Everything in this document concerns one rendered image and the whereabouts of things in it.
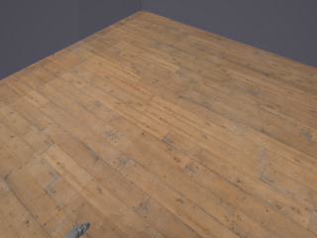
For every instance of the robot left hand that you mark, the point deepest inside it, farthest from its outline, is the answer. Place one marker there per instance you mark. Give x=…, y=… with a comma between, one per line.
x=77, y=230

